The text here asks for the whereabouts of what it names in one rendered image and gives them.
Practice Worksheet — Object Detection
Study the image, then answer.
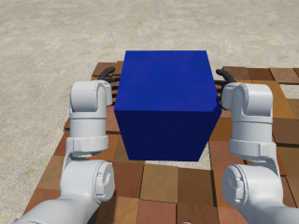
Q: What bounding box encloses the carton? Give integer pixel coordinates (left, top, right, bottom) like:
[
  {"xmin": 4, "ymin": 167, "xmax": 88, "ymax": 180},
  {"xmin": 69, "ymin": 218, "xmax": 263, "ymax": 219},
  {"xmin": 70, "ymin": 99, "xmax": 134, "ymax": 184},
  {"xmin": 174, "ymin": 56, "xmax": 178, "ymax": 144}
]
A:
[{"xmin": 114, "ymin": 50, "xmax": 222, "ymax": 162}]

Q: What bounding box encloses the robot left forearm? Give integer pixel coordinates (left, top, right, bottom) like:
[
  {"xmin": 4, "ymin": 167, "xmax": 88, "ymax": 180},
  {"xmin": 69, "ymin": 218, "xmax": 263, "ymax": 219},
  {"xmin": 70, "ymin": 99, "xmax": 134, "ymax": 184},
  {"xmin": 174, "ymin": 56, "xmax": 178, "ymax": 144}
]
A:
[{"xmin": 60, "ymin": 79, "xmax": 113, "ymax": 193}]

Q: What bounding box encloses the robot right forearm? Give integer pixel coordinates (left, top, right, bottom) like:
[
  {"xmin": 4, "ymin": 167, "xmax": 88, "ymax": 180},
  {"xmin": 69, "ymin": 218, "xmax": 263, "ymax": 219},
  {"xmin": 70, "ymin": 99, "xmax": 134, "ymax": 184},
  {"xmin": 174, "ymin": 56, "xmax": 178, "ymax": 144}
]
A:
[{"xmin": 221, "ymin": 82, "xmax": 283, "ymax": 199}]

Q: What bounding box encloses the left robot hand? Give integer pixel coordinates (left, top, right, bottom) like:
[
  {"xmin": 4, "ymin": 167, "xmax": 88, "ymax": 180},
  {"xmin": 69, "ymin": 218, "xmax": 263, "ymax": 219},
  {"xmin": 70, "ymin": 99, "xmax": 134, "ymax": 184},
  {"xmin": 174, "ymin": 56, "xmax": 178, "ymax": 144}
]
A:
[{"xmin": 97, "ymin": 66, "xmax": 121, "ymax": 106}]

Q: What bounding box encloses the robot left upper arm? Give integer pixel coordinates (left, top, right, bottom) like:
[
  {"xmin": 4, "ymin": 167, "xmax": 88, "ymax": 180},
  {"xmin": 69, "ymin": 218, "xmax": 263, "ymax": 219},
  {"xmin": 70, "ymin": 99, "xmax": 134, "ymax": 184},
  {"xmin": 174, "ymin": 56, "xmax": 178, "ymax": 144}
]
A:
[{"xmin": 12, "ymin": 160, "xmax": 115, "ymax": 224}]

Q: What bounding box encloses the right robot hand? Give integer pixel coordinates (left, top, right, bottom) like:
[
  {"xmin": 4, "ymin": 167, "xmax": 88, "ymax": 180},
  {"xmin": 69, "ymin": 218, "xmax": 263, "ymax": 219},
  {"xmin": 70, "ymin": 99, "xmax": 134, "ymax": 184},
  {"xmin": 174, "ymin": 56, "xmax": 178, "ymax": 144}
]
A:
[{"xmin": 214, "ymin": 69, "xmax": 236, "ymax": 111}]

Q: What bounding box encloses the robot right upper arm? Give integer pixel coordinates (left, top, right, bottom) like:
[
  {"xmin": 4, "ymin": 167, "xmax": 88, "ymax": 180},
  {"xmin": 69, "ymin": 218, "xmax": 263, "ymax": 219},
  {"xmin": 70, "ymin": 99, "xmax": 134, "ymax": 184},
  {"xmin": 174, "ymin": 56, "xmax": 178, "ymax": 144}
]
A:
[{"xmin": 221, "ymin": 163, "xmax": 299, "ymax": 224}]

